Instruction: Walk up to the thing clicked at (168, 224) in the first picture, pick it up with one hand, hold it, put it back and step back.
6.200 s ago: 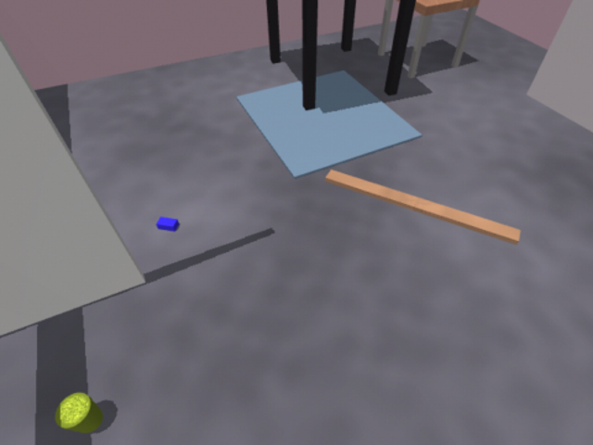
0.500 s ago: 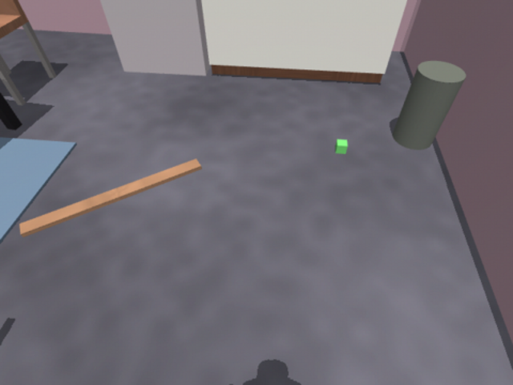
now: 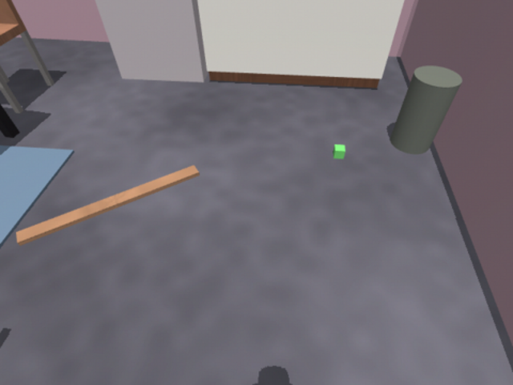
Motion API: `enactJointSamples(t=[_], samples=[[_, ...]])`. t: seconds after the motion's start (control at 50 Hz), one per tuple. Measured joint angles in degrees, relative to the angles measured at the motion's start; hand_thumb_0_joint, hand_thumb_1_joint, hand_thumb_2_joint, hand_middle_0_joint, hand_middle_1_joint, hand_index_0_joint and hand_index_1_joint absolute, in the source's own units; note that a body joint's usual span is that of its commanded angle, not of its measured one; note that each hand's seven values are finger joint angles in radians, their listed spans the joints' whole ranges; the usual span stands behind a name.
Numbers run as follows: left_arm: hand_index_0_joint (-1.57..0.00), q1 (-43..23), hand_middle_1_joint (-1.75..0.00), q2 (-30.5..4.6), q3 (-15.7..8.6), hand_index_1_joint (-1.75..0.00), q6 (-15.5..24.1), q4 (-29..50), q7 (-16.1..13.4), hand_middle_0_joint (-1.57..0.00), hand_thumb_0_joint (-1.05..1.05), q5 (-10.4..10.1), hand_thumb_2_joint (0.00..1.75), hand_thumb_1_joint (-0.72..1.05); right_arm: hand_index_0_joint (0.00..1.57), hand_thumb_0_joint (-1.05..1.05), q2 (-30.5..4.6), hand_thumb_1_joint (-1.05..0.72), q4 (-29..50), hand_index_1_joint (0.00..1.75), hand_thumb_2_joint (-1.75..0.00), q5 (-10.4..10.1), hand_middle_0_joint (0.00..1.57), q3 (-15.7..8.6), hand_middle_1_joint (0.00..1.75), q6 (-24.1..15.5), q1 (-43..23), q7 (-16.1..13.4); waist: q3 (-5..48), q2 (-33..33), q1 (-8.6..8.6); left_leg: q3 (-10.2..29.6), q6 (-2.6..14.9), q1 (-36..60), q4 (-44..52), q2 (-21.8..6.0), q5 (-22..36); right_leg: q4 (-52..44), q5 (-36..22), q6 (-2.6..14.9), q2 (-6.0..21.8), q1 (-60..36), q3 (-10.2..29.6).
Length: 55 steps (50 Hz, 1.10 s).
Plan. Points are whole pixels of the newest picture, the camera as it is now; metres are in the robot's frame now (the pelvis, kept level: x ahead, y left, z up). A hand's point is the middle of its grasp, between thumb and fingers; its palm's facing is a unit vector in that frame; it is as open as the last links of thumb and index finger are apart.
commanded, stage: walk up
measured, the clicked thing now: out of the picture +0.09 +1.28 -0.77
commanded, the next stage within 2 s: none
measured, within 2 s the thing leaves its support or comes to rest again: neither
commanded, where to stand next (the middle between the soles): +0.75 +0.02 m, yaw +1 degrees
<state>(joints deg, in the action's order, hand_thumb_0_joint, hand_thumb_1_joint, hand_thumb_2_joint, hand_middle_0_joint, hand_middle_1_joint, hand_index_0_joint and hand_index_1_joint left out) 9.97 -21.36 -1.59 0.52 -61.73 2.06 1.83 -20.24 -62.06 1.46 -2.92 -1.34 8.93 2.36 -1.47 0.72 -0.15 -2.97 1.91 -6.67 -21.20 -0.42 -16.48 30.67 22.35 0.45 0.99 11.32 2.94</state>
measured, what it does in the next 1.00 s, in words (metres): walks ahead: right foot, then left foot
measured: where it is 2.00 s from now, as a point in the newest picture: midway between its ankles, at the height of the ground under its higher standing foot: (275, 267)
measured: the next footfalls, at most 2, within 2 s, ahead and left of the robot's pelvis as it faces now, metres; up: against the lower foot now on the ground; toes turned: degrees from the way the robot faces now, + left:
right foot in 0.18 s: +0.14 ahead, -0.17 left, +0.00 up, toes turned -4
left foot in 0.60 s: +0.36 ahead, +0.11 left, +0.00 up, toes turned +7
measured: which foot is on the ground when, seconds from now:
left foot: down 0.00-0.18, up 0.20-0.58, down 0.60-1.00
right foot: up 0.00-0.16, down 0.18-0.64, up 0.66-1.00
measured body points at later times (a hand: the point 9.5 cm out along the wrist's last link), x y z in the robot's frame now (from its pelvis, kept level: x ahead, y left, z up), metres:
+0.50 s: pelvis +0.15 -0.05 -0.01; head +0.16 -0.05 +0.44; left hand +0.16 +0.28 -0.12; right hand +0.22 -0.37 -0.13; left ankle +0.27 +0.10 -0.71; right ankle +0.10 -0.16 -0.75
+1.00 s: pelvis +0.38 -0.02 -0.02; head +0.39 -0.03 +0.43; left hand +0.45 +0.31 -0.12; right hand +0.43 -0.35 -0.13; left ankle +0.32 +0.11 -0.75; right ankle +0.49 -0.16 -0.74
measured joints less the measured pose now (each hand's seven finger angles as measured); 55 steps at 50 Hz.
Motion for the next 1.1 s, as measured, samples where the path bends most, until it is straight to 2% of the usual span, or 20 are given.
enactJointSamples(t=[0.04,0.08,0.16,0.2,0.22,0.26,0.3,0.44,0.56,0.6,0.62,0.64,0.7,0.74,0.8,0.88,0.98,1.02,1.06,1.1], samples=[[-0.20,0.80,-0.30,-0.99,-0.77,-0.30,-0.10,0.63,0.66,-0.20,0.00,0.26,0.90,0.90,0.20,0.00,-0.38,-0.90,1.67,0.30,-0.89,0.28,0.21,-0.95,0.30,-0.76,1.38,0.33,0.03,-0.32,0.40,-0.20,0.71,0.56,0.76,-0.66,1.58,7.91,1.97,0.42,-0.18,4.16,-1.32],[-0.20,1.25,-0.30,-2.26,-1.47,-0.30,0.20,1.48,1.37,-0.20,0.01,0.18,0.90,0.90,0.21,0.00,-0.93,-0.90,2.80,0.30,-0.89,0.55,0.21,-1.58,0.30,-1.05,2.77,0.53,-0.63,-0.31,0.72,-0.34,0.55,1.57,1.43,-1.22,2.84,10.24,2.57,0.63,0.54,6.81,-2.21],[-0.20,2.80,-0.30,-3.92,-2.93,-0.30,1.25,3.25,2.28,-0.20,0.01,0.14,0.90,0.90,0.21,0.00,-3.01,-0.90,3.78,0.30,-0.89,0.82,0.21,-2.56,0.30,-0.05,5.12,1.14,-1.57,-0.87,0.76,-0.79,-1.47,3.00,-2.27,-2.60,-1.04,2.99,-2.81,0.61,2.23,6.47,-3.90],[-0.20,3.90,-0.30,-4.38,-3.77,-0.30,2.54,4.16,1.84,-0.20,0.00,0.37,0.90,0.90,0.20,0.00,-4.24,-0.90,4.09,0.30,-0.90,1.02,0.21,-2.82,0.30,0.88,6.12,0.93,-1.68,-2.23,0.66,0.41,-0.37,0.14,-12.47,-4.10,-8.63,1.76,-9.39,0.11,1.32,5.20,-5.26],[-0.20,4.32,-0.30,-4.17,-4.10,-0.30,3.03,4.62,1.37,-0.20,0.00,0.66,0.90,0.90,0.20,0.00,-4.65,-0.90,4.03,0.30,-0.90,0.82,0.21,-2.87,0.30,1.52,6.52,0.63,-1.52,-3.07,0.50,3.10,-0.05,-2.95,-20.19,-3.43,-11.65,3.35,-8.91,0.08,0.81,5.21,-6.17],[-0.20,5.46,-0.30,-3.22,-3.86,-0.30,3.21,5.43,0.85,-0.20,0.00,0.59,0.90,0.90,0.20,0.01,-5.16,-0.90,3.67,0.30,-0.90,0.21,0.20,-2.80,0.30,2.38,6.68,0.54,-1.22,-4.14,-0.58,6.82,-0.09,-8.56,-32.05,-0.60,-10.95,3.07,-7.10,0.55,0.14,3.53,-6.78],[-0.20,6.59,-0.30,-2.15,-3.29,-0.30,3.09,5.68,0.66,-0.20,0.00,0.23,0.90,0.90,0.20,0.01,-5.54,-0.91,4.05,0.30,-0.90,-0.45,0.20,-2.55,0.30,1.96,6.52,0.83,-1.24,-5.22,-0.98,7.45,-0.50,-13.23,-36.89,0.19,-7.02,-0.63,-7.42,0.94,-0.55,0.40,-7.40],[-0.20,9.14,-0.30,-0.87,-2.62,-0.30,3.74,7.30,0.44,-0.20,0.01,-0.45,0.90,0.90,0.20,0.00,-4.56,-0.91,6.77,0.30,-0.90,-0.27,0.20,-1.86,0.30,0.69,6.60,2.59,-1.72,-4.57,-1.57,7.03,-2.80,-21.30,-27.38,-1.97,2.00,-9.98,-7.68,1.06,-1.25,-8.19,-8.80],[-0.20,9.61,-0.30,-1.70,-2.55,-0.30,3.92,9.30,0.62,-0.20,0.01,-0.47,0.90,0.90,0.20,0.01,-3.55,-0.91,8.33,0.30,-0.90,0.21,0.20,-1.56,0.30,0.68,5.51,3.47,-2.90,-2.48,-2.01,3.13,-1.77,-19.73,-14.44,-4.82,5.89,-8.37,-1.72,-0.96,-0.39,-12.60,-10.00],[-0.20,10.01,-0.30,-2.19,-2.30,-0.30,3.70,9.75,0.57,-0.20,0.01,-0.55,0.90,0.90,0.20,0.01,-3.44,-0.90,9.09,0.30,-0.90,0.25,0.20,-1.68,0.30,0.24,4.89,3.44,-2.89,-1.45,-2.12,1.38,-0.92,-17.40,-11.43,-4.37,7.05,-4.92,2.04,-1.73,0.75,-12.88,-9.84],[-0.20,9.96,-0.30,-2.54,-2.21,-0.30,3.45,9.79,0.41,-0.20,0.01,-0.57,0.90,0.90,0.20,0.01,-3.20,-0.90,9.60,0.30,-0.90,0.36,0.20,-1.83,0.30,-0.37,4.25,3.20,-3.42,-0.18,-1.98,0.45,-0.78,-16.80,-11.91,-3.41,9.35,-0.35,4.40,-1.25,2.27,-11.79,-9.35],[-0.20,9.54,-0.30,-2.49,-2.15,-0.30,2.98,9.65,0.16,-0.20,0.01,-0.82,0.90,0.90,0.20,0.01,-3.05,-0.90,10.51,0.30,-0.90,0.55,0.20,-2.03,0.30,-1.08,3.63,2.84,-4.12,0.66,-1.85,-0.47,-0.75,-16.83,-14.04,-2.77,8.02,7.27,4.75,-0.05,3.43,-8.93,-8.02],[-0.20,8.04,-0.30,-2.55,-1.30,-0.30,1.96,9.25,-0.24,-0.20,0.01,-1.51,0.90,0.90,0.20,0.00,-2.09,-0.90,13.12,0.30,-0.90,-0.85,0.20,-1.78,0.30,-2.42,3.30,1.90,-4.84,0.96,-0.15,-0.65,-0.50,-14.93,-15.21,-2.42,4.45,28.98,4.68,2.14,0.18,1.55,-1.15],[-0.20,7.38,-0.30,-3.12,-1.05,-0.30,2.17,9.67,-0.24,-0.20,0.01,-1.99,0.90,0.90,0.20,0.00,-1.30,-0.90,14.00,0.30,-0.90,-1.23,0.20,-1.02,0.30,-2.53,4.05,1.34,-4.56,1.84,0.04,-1.34,-0.42,-11.88,-12.43,-2.12,4.14,33.96,1.91,2.54,-0.08,7.20,0.15],[-0.20,7.05,-0.30,-3.66,-1.21,-0.30,2.55,10.69,0.37,-0.20,0.01,-1.99,0.90,0.90,0.20,0.00,-0.97,-0.90,14.46,0.30,-0.89,-1.17,0.21,-0.14,0.30,-2.62,5.38,0.95,-3.87,2.47,0.12,-2.41,-0.41,-7.56,-8.35,-1.75,3.84,30.40,-1.76,1.55,1.61,13.01,-0.41],[-0.20,6.61,-0.30,-3.75,-1.59,-0.30,2.37,11.23,1.50,-0.20,0.00,-1.27,0.90,0.90,0.21,0.00,-1.80,-0.90,15.09,0.30,-0.89,-0.81,0.21,-0.01,0.30,-2.93,7.58,1.02,-3.42,1.94,0.55,-3.32,-0.27,-3.18,-5.83,-1.41,1.90,19.07,-4.59,0.11,4.03,16.44,-2.51],[-0.20,6.24,-0.30,-3.37,-2.21,-0.30,2.71,11.14,2.35,-0.20,0.00,-0.76,0.90,0.90,0.21,0.00,-3.85,-0.90,14.96,0.30,-0.90,-1.00,0.21,-0.41,0.30,-2.21,10.43,1.31,-2.63,-0.35,1.49,-3.09,-1.58,-0.16,-8.28,-1.98,-3.63,6.81,-10.96,0.53,3.98,14.47,-4.42],[-0.20,6.88,-0.30,-3.88,-2.53,-0.30,3.45,11.53,2.30,-0.20,0.00,-0.57,0.90,0.90,0.21,0.00,-4.36,-0.90,14.81,0.30,-0.90,-1.00,0.21,-0.44,0.30,-1.63,11.75,1.20,-1.74,-0.98,1.48,-2.57,-2.17,-0.32,-12.75,-2.63,-7.88,3.47,-11.63,0.94,2.88,11.36,-5.13],[-0.20,6.58,-0.30,-3.36,-2.97,-0.30,4.39,11.88,1.42,-0.20,0.00,-0.42,0.90,0.90,0.20,0.00,-4.77,-0.90,13.85,0.30,-0.90,-1.06,0.21,-0.58,0.30,-0.84,11.70,0.68,-2.02,-3.09,0.92,0.11,-0.88,-3.98,-23.80,-3.87,-10.71,6.68,-9.98,0.39,1.41,11.07,-6.35],[-0.20,6.65,-0.30,-2.49,-2.45,-0.30,4.88,12.55,0.89,-0.20,0.00,-0.91,0.90,0.90,0.20,0.01,-4.83,-0.90,12.74,0.30,-0.90,-1.09,0.20,-0.34,0.30,0.11,10.57,0.26,-2.59,-3.83,0.00,2.81,-0.42,-9.13,-35.31,-1.92,-10.97,7.50,-7.99,0.41,1.29,9.89,-6.48]])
